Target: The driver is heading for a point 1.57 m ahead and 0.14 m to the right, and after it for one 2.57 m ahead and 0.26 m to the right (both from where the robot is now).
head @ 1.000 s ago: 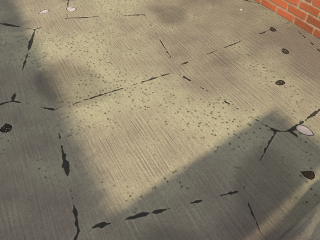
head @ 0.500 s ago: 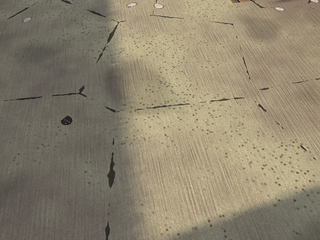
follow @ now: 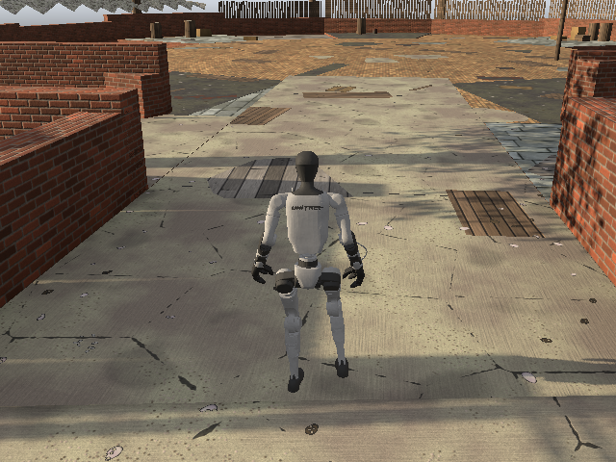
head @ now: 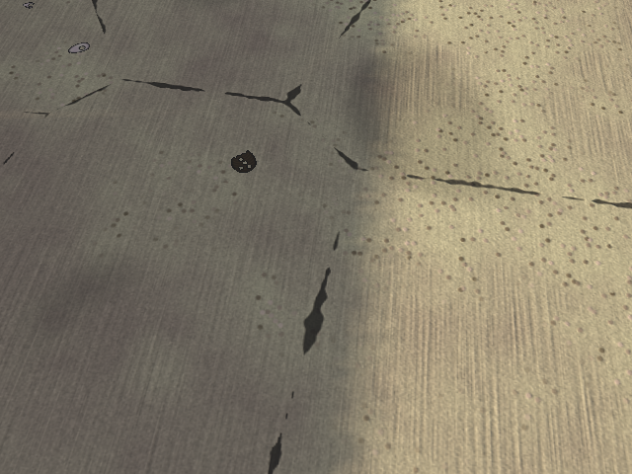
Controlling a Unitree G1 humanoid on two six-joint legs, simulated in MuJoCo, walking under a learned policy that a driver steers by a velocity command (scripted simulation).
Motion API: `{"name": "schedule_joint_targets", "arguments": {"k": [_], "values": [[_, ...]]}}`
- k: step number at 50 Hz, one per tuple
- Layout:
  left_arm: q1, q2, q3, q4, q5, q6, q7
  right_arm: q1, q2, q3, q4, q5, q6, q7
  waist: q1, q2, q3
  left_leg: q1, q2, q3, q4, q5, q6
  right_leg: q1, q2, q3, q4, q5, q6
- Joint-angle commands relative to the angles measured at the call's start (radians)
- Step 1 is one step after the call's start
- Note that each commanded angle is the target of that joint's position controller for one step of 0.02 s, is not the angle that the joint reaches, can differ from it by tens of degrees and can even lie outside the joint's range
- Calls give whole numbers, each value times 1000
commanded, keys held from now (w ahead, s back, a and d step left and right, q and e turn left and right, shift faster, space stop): q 0.22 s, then no key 0.78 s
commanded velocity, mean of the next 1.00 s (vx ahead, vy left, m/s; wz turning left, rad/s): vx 0.03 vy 0.00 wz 0.27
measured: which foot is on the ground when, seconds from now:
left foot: down 0.00-0.18, up 0.20-0.48, down 0.50-1.00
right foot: up 0.00-0.16, down 0.18-1.00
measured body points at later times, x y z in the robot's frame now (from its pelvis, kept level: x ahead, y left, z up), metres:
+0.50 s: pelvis +0.09 -0.03 +0.00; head +0.11 -0.03 +0.45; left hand +0.16 +0.26 -0.10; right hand +0.29 -0.26 -0.11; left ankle +0.06 +0.10 -0.73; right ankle +0.17 -0.15 -0.73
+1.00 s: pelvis +0.12 +0.00 +0.00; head +0.12 +0.00 +0.45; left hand +0.14 +0.28 -0.12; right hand +0.28 -0.22 -0.12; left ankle +0.06 +0.10 -0.73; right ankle +0.17 -0.15 -0.73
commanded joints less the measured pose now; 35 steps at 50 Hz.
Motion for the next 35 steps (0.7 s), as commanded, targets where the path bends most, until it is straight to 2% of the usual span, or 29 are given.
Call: {"name": "schedule_joint_targets", "arguments": {"k": [1, 5, 7, 8, 9, 10, 11, 12, 13, 14, 16, 18, 19, 21, 22, 23, 24, 25, 26, 27, 28, 29, 31, 35], "values": [[80, 71, 24, -38, 1, -1, -2, -47, -184, -60, -81, 14, -3, -37, 20, 97, -293, 117, 253, -200, -65, 752, 153, 211, 58, -20, -235, 187, 0], [-34, 78, 33, -83, -2, 13, -15, -23, -161, -58, -73, 23, 25, -48, -1, 121, -247, 138, 241, -304, -46, 497, 103, 249, 107, 10, -378, 166, -23], [-23, 95, 44, -86, 2, 10, -22, -51, -157, -58, -86, 26, 29, -46, 32, 138, -203, 128, 209, -346, -5, 349, 72, 327, 113, 17, -523, 194, -57], [13, 113, 54, -77, 7, 4, -21, -62, -143, -54, -95, 24, 29, -43, 57, 124, -197, 73, 166, -332, 45, 251, 36, 450, 78, 17, -622, 335, -83], [52, 177, 69, -80, 19, 5, -11, -23, -86, -39, -105, 8, 22, -38, 43, 1, -235, -56, 90, -245, 216, -24, -22, 633, -114, 153, -624, 599, -156], [81, 206, 76, -74, 49, 21, -10, 93, -79, -34, -107, 21, 17, -37, -5, -244, -302, -215, -43, -114, 433, -496, -86, 764, -335, 412, -639, 843, -356], [87, 177, 75, -75, 27, 28, -11, 121, -168, -52, -98, 12, 14, -27, -2, -239, -338, -255, 31, -82, 620, -512, -127, 754, -386, 512, -658, 734, -422], [49, 130, 62, -88, 17, 32, -10, 88, -210, -67, -84, 16, 25, -26, 11, -167, -274, -269, 62, -63, 702, -442, -145, 696, -314, 399, -654, 634, -393], [3, 105, 55, -92, 13, 40, -12, 70, -199, -69, -72, 17, 43, -34, 2, -103, -222, -261, 79, -48, 726, -380, -159, 628, -241, 299, -662, 538, -346], [-38, 98, 52, -95, 5, 46, -15, 60, -183, -66, -73, 15, 58, -39, -5, -88, -186, -244, 90, -43, 714, -338, -166, 567, -207, 248, -680, 464, -323], [-86, 113, 53, -92, 13, 56, -21, 61, -120, -48, -76, 15, 70, -35, -29, -98, -150, -128, 91, 17, 592, -281, -169, 448, -134, 127, -716, 420, -294], [-102, 113, 55, -87, 11, 62, -25, 50, -82, -32, -78, 11, 66, -32, -23, -137, -171, -29, 99, 57, 416, -269, -169, 435, -108, 69, -724, 410, -294], [-96, 113, 56, -80, 7, 63, -26, 34, -75, -26, -81, 6, 63, -28, -11, -156, -184, 10, 113, 61, 334, -252, -165, 449, -113, 67, -725, 385, -300], [-70, 122, 58, -61, -4, 65, -30, 23, -88, -26, -81, 3, 59, -20, 6, -182, -196, 72, 125, 71, 192, -194, -152, 474, -129, 86, -719, 305, -312], [-67, 124, 56, -55, -8, 66, -31, 36, -93, -28, -74, 2, 57, -15, -2, -176, -191, 120, 122, 85, 98, -134, -139, 465, -127, 84, -708, 257, -307], [-67, 120, 51, -50, -12, 67, -32, 58, -90, -29, -62, -3, 55, -11, -20, -165, -185, 198, 112, 105, -14, -53, -118, 431, -118, 73, -697, 212, -291], [-34, 105, 45, -34, -13, 65, -35, 63, -94, -30, -58, -9, 55, -7, -23, -150, -173, 260, 106, 105, -95, -19, -95, 397, -96, 59, -685, 155, -249], [-3, 90, 37, -24, -6, 58, -42, 65, -129, -33, -68, -21, 52, -10, -12, -96, -171, 329, 173, 17, -112, 36, -60, 335, -67, 32, -645, 86, -181], [29, 52, 26, -34, 15, 49, -51, 37, -208, -46, -76, -29, 53, -17, 47, 101, -161, 288, 307, -140, -134, 43, 6, 305, 28, -78, -550, -1, -105], [-12, 40, 19, -42, 20, 47, -49, -7, -144, -29, -70, -35, 48, -9, 42, 196, -136, 92, 337, -179, -200, -163, 58, 433, 42, -99, -565, 7, -74], [-45, 69, 25, -37, 19, 50, -47, -55, -93, -12, -86, -40, 39, -5, 34, 165, -83, 41, 287, -147, -223, -285, 30, 481, 40, -89, -574, 81, -64], [-46, 71, 27, -26, 21, 51, -45, -49, -86, -9, -72, -44, 30, -4, 30, 163, -69, 34, 254, -119, -221, -315, -5, 502, 41, -95, -578, 116, -62], [-15, 91, 35, -7, 19, 53, -40, -24, -104, -10, -55, -33, 14, -6, 26, 142, -44, 44, 233, -99, -210, -254, -33, 508, 33, -86, -585, 148, -67], [17, 80, 33, 32, 9, 44, -40, 17, -90, -5, -26, -20, 9, -15, 18, 82, -49, 105, 214, -70, -165, -105, -37, 508, 26, -86, -600, 188, -66]]}}
Keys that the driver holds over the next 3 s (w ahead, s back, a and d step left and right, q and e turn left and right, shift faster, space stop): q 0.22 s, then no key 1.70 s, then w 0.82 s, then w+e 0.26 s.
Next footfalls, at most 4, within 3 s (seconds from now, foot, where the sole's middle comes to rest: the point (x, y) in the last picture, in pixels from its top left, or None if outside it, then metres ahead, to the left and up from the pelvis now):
0.18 right None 0.21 -0.14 -0.77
0.50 left None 0.10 0.10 -0.77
2.66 left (250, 388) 0.55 0.16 -0.77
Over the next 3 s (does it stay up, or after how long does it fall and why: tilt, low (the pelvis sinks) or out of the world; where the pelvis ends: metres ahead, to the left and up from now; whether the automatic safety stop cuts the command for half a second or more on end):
stays up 0.57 0.08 0.01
